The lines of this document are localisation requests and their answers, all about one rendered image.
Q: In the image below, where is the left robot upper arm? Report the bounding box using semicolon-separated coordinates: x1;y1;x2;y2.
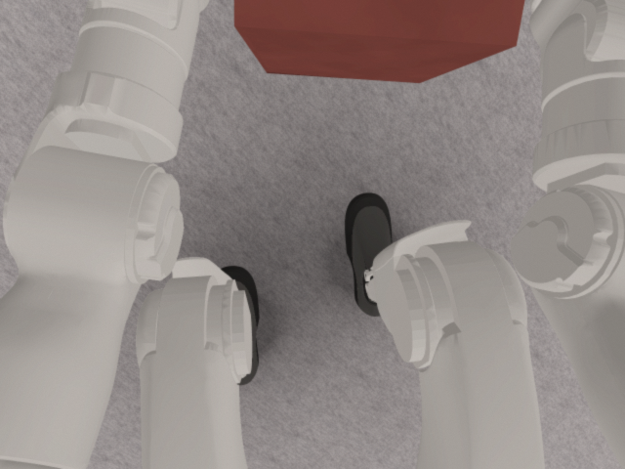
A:
0;146;184;469

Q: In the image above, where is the right robot shin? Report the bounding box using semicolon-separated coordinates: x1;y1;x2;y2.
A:
364;220;527;334

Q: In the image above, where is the left robot thigh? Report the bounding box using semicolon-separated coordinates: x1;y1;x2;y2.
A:
140;276;252;469

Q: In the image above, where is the right robot forearm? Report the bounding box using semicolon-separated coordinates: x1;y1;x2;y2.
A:
529;0;625;193

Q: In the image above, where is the right robot upper arm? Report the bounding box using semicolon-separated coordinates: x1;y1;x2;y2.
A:
511;185;625;469

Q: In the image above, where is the left robot forearm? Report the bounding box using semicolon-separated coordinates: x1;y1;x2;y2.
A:
3;0;209;256

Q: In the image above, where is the carton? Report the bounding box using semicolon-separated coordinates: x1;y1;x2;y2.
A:
234;0;525;83

